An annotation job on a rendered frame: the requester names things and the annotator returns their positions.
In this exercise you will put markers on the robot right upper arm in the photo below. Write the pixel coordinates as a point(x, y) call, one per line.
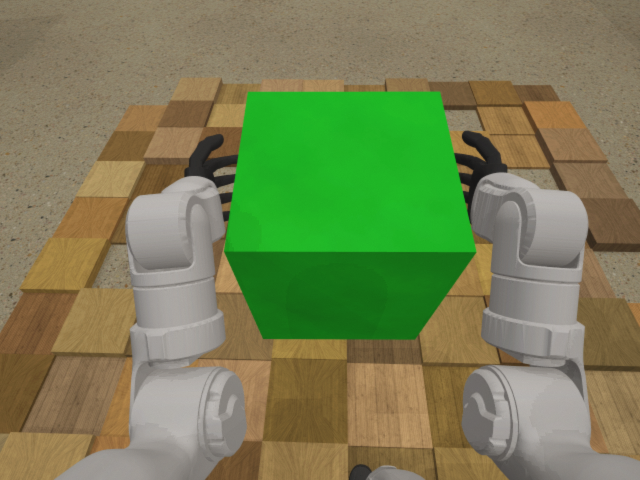
point(533, 423)

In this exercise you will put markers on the robot left upper arm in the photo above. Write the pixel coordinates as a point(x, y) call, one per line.
point(183, 422)

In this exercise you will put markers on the robot left hand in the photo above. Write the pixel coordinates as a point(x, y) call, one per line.
point(198, 166)

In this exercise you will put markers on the left robot forearm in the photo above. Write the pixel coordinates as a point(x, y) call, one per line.
point(169, 240)

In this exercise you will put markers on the carton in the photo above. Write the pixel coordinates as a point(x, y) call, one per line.
point(348, 218)

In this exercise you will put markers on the robot right hand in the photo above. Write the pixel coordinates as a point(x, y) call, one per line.
point(480, 168)

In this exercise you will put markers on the right robot forearm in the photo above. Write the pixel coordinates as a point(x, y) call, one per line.
point(538, 238)

